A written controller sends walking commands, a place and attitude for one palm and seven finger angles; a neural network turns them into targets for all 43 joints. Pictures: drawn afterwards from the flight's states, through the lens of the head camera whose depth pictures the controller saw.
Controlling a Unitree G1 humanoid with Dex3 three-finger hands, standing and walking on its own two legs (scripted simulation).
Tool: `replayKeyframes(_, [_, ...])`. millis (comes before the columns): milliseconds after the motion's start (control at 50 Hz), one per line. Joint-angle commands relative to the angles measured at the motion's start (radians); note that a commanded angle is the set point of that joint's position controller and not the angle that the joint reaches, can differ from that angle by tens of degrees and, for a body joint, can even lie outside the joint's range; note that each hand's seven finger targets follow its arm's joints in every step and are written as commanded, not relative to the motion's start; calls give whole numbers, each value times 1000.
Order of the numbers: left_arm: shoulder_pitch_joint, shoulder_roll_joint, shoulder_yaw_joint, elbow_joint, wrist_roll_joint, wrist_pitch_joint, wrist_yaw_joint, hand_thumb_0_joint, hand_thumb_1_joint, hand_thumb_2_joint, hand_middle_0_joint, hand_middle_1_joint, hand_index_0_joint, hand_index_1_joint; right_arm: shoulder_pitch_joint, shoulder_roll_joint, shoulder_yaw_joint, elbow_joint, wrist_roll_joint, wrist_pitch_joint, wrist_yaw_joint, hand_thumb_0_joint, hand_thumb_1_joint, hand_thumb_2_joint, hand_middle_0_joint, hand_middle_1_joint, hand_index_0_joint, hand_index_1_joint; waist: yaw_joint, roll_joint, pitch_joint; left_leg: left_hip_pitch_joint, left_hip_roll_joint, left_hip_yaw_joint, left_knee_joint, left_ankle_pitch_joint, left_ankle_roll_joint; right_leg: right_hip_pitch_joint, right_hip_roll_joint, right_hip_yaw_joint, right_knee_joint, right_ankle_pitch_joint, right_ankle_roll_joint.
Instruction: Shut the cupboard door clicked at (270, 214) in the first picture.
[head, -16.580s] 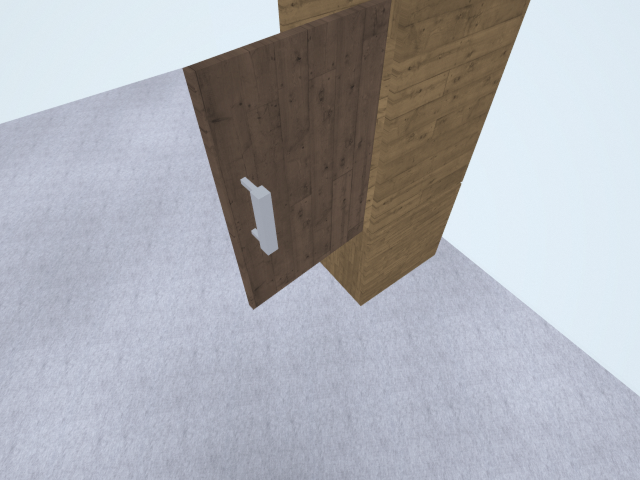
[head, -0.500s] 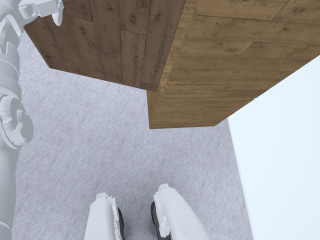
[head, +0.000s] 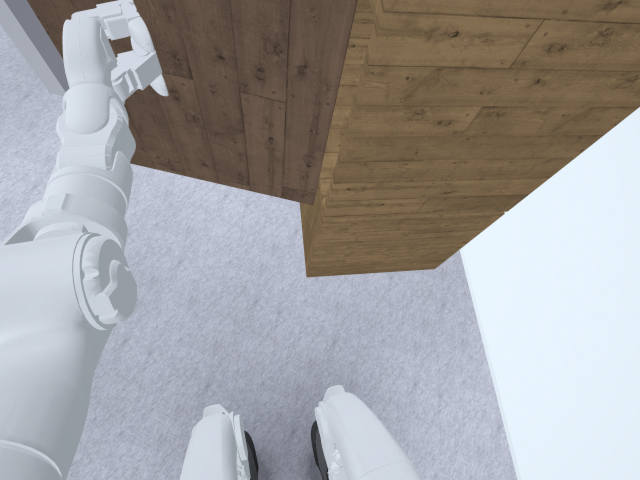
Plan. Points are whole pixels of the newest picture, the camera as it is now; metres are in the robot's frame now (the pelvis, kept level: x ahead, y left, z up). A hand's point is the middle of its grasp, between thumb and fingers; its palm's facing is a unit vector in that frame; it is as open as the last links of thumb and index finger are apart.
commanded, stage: pull the fist back off the door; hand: left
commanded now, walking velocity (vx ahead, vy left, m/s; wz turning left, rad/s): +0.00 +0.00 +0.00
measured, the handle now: (39, 24) +0.65 +0.21 +0.09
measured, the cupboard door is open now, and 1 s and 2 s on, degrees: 73 73 73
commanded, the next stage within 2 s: draw the hand back to the body in 0.44 s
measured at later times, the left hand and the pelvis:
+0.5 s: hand (143, 112) +0.52 +0.10 +0.09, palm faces -0.01 -1.00 -0.04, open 3.1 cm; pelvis +0.02 +0.00 +0.02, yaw +2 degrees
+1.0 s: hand (28, 183) +0.40 +0.16 +0.16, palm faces +0.01 -1.00 -0.03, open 3.1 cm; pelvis +0.02 +0.00 +0.07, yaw +2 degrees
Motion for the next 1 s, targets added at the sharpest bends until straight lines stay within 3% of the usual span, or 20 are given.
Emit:
replayKeyframes(0, [-362,253,45,-242,3,-150,18,0,900,900,-1300,-1500,-1300,-1500,214,-191,-80,-41,-2,-10,-12,0,-900,-900,200,300,200,300,30,41,-554,414,-24,-50,-105,351,20,307,-1,51,-149,369,9])
replayKeyframes(80, [-190,162,-16,-233,2,-145,-11,0,900,900,-1300,-1500,-1300,-1500,206,-191,-95,-59,11,13,-7,0,-900,-900,200,300,200,300,48,-13,-512,398,-31,-24,-132,352,18,374,-4,61,-173,424,11])
replayKeyframes(120, [-177,88,-57,-269,-36,-138,-37,0,900,900,-1300,-1500,-1300,-1500,195,-189,-103,-61,21,19,-11,0,-900,-900,200,300,200,300,46,-8,-518,451,-33,-21,-144,372,15,371,-7,57,-186,448,12])
replayKeyframes(160, [-195,74,-57,-342,-75,-145,-54,0,900,900,-1300,-1500,-1300,-1500,183,-191,-112,-64,27,24,-19,0,-900,-900,200,300,200,300,49,-20,-528,481,-35,-20,-153,376,15,390,-8,61,-200,458,14])
replayKeyframes(240, [-255,-18,-124,-521,-125,-220,-53,0,900,900,-1300,-1500,-1300,-1500,146,-178,-124,-47,32,13,-28,0,-900,-900,200,300,200,300,53,63,-582,646,-33,-34,-156,454,7,347,-8,47,-199,486,11])
replayKeyframes(260, [-249,-1,-111,-533,-123,-238,-45,0,900,900,-1300,-1500,-1300,-1500,143,-179,-127,-37,31,12,-31,0,-900,-900,200,300,200,300,61,61,-590,669,-30,-40,-155,473,4,344,-9,44,-193,491,9])
replayKeyframes(320, [-197,-37,-145,-526,-100,-266,-21,0,900,900,-1300,-1500,-1300,-1500,123,-171,-129,-20,31,10,-32,0,-900,-900,200,300,200,300,69,80,-568,704,-31,-43,-157,504,-1,316,-14,35,-184,491,8])
replayKeyframes(360, [-147,-52,-161,-455,-77,-255,-8,0,900,900,-1300,-1500,-1300,-1500,112,-172,-129,-11,32,19,-30,0,-900,-900,200,300,200,300,66,56,-503,682,-28,-45,-163,490,-3,290,-16,30,-187,470,8])
replayKeyframes(420, [-137,-31,-142,-391,-59,-231,11,0,900,900,-1300,-1500,-1300,-1500,99,-177,-127,-14,32,32,-32,0,-900,-900,200,300,200,300,68,29,-478,648,-34,-43,-167,470,-1,294,-19,33,-185,463,8])
replayKeyframes(460, [-123,-42,-140,-353,-69,-214,14,0,900,900,-1300,-1500,-1300,-1500,82,-175,-123,-27,32,39,-33,0,-900,-900,200,300,200,300,64,-19,-455,597,-41,-33,-171,441,5,329,-20,40,-192,473,12])
replayKeyframes(520, [-100,-24,-108,-337,-87,-220,5,0,900,900,-1300,-1500,-1300,-1500,63,-175,-120,-41,35,41,-36,0,-900,-900,200,300,200,300,84,-39,-468,587,-43,-31,-172,452,3,354,-21,43,-185,491,11])
replayKeyframes(540, [-110,-30,-114,-342,-92,-226,1,0,900,900,-1300,-1500,-1300,-1500,55,-175,-117,-47,35,40,-37,0,-900,-900,200,300,200,300,76,-43,-462,575,-43,-29,-169,437,5,348,-21,46,-187,481,12])
replayKeyframes(580, [-40,43,-56,-420,-95,-244,-13,0,900,900,-1300,-1500,-1300,-1500,45,-177,-118,-74,38,42,-38,0,-900,-900,200,300,200,300,133,-36,-540,595,-46,-20,-186,453,3,436,-22,55,-184,511,9])
replayKeyframes(620, [40,67,-41,-551,-109,-268,-35,0,900,900,-1300,-1500,-1300,-1500,28,-172,-120,-105,47,42,-42,0,-900,-900,200,300,200,300,179,7,-648,692,-46,-15,-208,541,-1,507,-23,56,-185,584,5])
replayKeyframes(660, [157,21,-88,-695,-131,-257,-63,0,900,900,-1300,-1500,-1300,-1500,7,-161,-120,-137,63,38,-41,0,-900,-900,200,300,200,300,204,20,-674,768,-42,-9,-240,596,-2,564,-18,51,-213,626,5])
replayKeyframes(700, [270,-45,-147,-781,-160,-213,-91,0,900,900,-1300,-1500,-1300,-1500,-1,-157,-120,-157,81,33,-45,0,-900,-900,200,300,200,300,197,-20,-637,809,-39,-8,-275,609,4,596,-12,41,-253,635,9])
replayKeyframes(780, [383,-63,-163,-806,-222,-91,-122,0,900,900,-1300,-1500,-1300,-1500,-35,-160,-115,-160,110,36,-75,0,-900,-900,200,300,200,300,174,-202,-367,676,-47,22,-366,390,23,677,-14,50,-372,569,30])
replayKeyframes(860, [420,-67,-181,-899,-245,-79,-135,0,900,900,-1300,-1500,-1300,-1500,-91,-151,-98,-163,119,9,-101,0,-900,-900,200,300,200,300,194,-132,-256,735,-50,18,-435,312,22,663,-24,47,-433,441,23])
replayKeyframes(920, [503,-73,-212,-1023,-240,-105,-149,0,900,900,-1300,-1500,-1300,-1500,-128,-141,-92,-171,122,-19,-104,0,-900,-900,200,300,200,300,221,4,-290,864,-46,3,-460,363,13,658,-25,33,-431,436,7])
replayKeyframes(980, [640,-64,-214,-1083,-254,-84,-172,0,900,900,-1245,-1440,-1245,-1440,-174,-141,-86,-188,129,-38,-103,0,-900,-900,200,300,200,300,243,-1,-251,893,-40,-8,-496,367,7,674,-24,21,-446,416,2])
